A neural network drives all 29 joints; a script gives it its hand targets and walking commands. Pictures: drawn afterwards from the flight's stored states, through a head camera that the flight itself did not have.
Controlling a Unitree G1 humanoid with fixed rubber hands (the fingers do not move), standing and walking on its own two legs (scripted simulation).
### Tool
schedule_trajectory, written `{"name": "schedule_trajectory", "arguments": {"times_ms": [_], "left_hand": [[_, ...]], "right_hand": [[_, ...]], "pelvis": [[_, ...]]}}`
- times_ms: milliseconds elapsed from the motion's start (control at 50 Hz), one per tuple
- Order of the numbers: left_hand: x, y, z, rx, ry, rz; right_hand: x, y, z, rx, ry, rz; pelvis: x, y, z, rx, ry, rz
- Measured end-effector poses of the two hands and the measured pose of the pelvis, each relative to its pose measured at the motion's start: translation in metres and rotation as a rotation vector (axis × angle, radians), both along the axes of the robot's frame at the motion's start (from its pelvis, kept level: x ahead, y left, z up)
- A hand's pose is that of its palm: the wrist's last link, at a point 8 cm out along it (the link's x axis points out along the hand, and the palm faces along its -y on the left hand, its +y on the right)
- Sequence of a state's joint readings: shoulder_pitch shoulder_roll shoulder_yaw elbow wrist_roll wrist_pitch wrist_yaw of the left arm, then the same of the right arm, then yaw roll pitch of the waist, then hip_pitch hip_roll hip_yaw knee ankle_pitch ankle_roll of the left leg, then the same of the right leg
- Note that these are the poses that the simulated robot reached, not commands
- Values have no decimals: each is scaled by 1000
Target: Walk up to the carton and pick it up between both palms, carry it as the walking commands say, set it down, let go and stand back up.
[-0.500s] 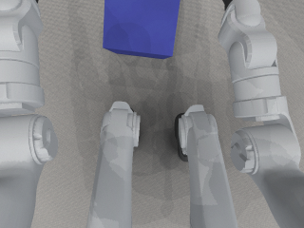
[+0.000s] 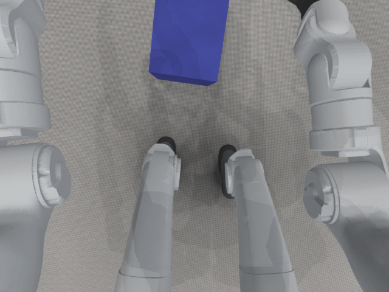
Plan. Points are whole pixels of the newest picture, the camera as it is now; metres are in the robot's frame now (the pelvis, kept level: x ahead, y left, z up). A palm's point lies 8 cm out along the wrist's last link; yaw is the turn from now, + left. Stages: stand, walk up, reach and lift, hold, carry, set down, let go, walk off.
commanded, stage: set down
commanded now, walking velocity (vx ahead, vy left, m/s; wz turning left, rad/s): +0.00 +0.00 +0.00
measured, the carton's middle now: (189, 28) +0.60 +0.03 -0.50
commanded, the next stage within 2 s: let go in 0.10 s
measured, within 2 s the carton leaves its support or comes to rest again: neither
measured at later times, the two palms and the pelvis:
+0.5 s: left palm (33, 72) +0.42 +0.23 -0.07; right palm (365, 81) +0.43 -0.19 -0.07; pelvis +0.03 -0.01 +0.06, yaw +0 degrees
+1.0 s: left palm out of the picture +0.24 +0.22 +0.06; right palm out of the picture +0.24 -0.26 +0.08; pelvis +0.03 -0.03 +0.14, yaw +1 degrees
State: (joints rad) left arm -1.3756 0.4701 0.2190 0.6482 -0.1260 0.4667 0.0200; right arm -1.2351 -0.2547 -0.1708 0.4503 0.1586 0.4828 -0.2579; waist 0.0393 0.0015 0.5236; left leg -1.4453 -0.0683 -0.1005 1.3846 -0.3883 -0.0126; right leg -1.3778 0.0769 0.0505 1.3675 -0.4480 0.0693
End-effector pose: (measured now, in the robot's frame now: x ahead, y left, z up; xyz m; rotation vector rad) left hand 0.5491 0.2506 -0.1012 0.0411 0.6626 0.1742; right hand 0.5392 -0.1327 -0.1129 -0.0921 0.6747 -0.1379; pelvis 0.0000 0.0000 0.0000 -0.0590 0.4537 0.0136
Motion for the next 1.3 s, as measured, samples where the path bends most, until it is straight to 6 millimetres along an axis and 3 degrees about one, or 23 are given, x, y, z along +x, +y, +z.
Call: {"name": "schedule_trajectory", "arguments": {"times_ms": [140,260,340,400,560,660,760,820,880,980,1060,1120,1200,1300], "left_hand": [[11,-8,28,-17,-17,-30],[7,-26,12,-40,5,-67],[-22,-31,-13,-31,81,-67],[-59,-30,-12,0,107,-55],[-159,-15,53,109,164,-33],[-213,-22,106,95,175,-52],[-241,-33,171,45,45,-23],[-247,-34,188,36,18,-34],[-261,-31,189,36,45,-48],[-302,-27,168,37,162,-69],[-350,-24,151,6,259,-50],[-376,-19,154,-3,283,-39],[-379,-6,161,12,249,-55],[-351,7,172,41,170,-102]], "right_hand": [[8,-4,26,12,-4,-3],[-2,-11,12,-14,37,-3],[-26,-19,-1,-34,71,-1],[-55,-31,7,-55,78,7],[-136,-71,64,-114,123,91],[-190,-81,110,-60,142,92],[-224,-90,160,-18,77,71],[-233,-101,178,-44,55,72],[-249,-113,191,-75,46,65],[-288,-126,196,-124,106,53],[-330,-122,190,-117,184,40],[-358,-111,189,-83,229,35],[-368,-94,192,-51,224,43],[-356,-79,200,-32,161,49]], "pelvis": [[9,-1,26,5,14,7],[17,-1,37,7,31,9],[22,-3,43,11,14,11],[26,-5,47,16,-4,11],[26,-19,71,36,-156,2],[28,-27,86,54,-227,8],[43,-31,103,65,-228,11],[43,-34,113,72,-292,15],[39,-35,122,77,-360,17],[31,-29,136,72,-423,0],[33,-19,143,60,-455,-4],[36,-12,148,54,-492,-1],[36,-3,151,43,-533,0],[34,8,151,34,-558,-17]]}}
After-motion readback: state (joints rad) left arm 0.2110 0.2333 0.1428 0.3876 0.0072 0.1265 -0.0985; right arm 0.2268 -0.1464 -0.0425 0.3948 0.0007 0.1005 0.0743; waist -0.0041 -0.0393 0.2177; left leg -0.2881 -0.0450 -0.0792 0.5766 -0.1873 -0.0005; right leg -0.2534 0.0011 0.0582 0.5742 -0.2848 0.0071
